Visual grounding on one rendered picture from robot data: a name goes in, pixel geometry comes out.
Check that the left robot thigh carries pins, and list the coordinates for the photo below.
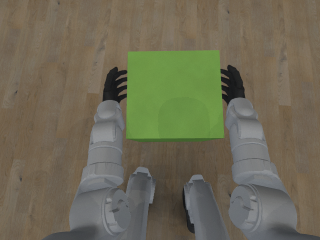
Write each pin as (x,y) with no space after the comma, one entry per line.
(140,193)

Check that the robot left upper arm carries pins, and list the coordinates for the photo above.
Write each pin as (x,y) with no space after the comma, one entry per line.
(100,214)

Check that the robot thigh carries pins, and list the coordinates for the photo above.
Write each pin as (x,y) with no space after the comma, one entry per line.
(140,193)
(207,218)

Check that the right robot thigh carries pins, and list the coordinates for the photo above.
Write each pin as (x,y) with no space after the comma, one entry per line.
(207,218)

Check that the left robot forearm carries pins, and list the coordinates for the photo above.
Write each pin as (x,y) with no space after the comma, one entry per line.
(104,164)

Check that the right robot forearm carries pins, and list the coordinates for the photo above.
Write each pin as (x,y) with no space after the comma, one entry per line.
(251,160)

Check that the carton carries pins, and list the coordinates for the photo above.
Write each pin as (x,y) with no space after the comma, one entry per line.
(174,96)

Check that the robot right upper arm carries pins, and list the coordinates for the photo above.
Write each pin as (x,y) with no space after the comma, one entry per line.
(264,213)

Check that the robot left hand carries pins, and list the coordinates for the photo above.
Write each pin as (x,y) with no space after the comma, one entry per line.
(110,91)

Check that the robot right hand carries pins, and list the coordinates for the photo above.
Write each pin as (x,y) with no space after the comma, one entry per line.
(235,87)

